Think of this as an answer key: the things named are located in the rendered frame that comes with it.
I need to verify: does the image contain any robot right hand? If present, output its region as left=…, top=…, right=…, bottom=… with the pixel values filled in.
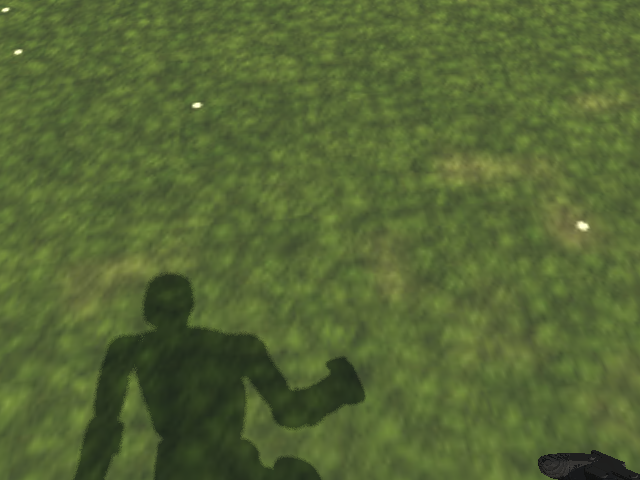
left=538, top=450, right=640, bottom=480

